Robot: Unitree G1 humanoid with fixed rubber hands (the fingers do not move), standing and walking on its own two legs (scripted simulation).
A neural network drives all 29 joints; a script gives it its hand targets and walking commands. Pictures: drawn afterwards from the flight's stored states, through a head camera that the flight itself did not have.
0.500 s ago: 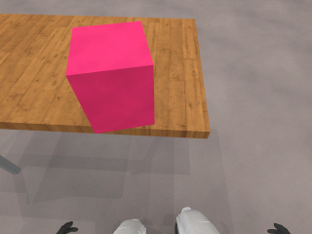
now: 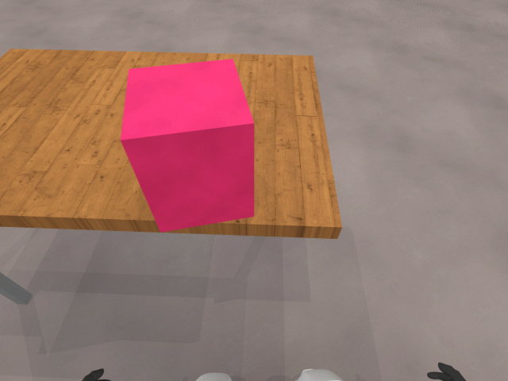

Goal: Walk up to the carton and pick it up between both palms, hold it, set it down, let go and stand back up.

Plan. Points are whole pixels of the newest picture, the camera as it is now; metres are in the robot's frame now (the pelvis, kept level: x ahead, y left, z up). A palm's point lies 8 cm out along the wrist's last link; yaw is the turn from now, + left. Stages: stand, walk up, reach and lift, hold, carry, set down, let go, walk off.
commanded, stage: walk up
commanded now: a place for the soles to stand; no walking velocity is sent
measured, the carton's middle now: (195, 147) +0.53 +0.14 +0.05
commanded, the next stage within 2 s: none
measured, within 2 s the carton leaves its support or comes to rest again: neither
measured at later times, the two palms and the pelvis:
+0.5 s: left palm out of the picture +0.04 +0.38 -0.10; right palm out of the picture +0.10 -0.26 -0.10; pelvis +0.01 +0.05 +0.00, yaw +3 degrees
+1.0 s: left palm out of the picture +0.16 +0.48 -0.09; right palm out of the picture +0.09 -0.16 -0.11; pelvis +0.08 +0.15 +0.00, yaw -5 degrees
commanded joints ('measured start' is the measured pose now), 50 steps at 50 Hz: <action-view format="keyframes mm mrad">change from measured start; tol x32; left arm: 1 -5 216 73 -24 -2 -37 -8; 50 237 225 94 1 -11 -46 70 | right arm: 1 -85 -253 -41 -41 -8 -31 -11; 26 337 -345 -183 -41 -83 28 71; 50 58 -243 -107 -91 -8 23 -11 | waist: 1 28 53 -86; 50 69 9 -120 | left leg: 1 -18 186 -229 -334 68 84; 18 -337 76 -89 242 -101 1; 26 373 145 -290 -422 -245 68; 30 86 263 -687 -686 -397 -21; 50 154 152 -66 -78 1006 -75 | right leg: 1 111 -76 79 -186 116 -101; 10 57 -122 123 -210 -216 -129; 13 302 -442 726 -515 -461 -291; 23 35 -361 430 -330 -174 -258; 27 -552 33 -51 443 -240 -38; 50 215 -51 -149 -221 295 -106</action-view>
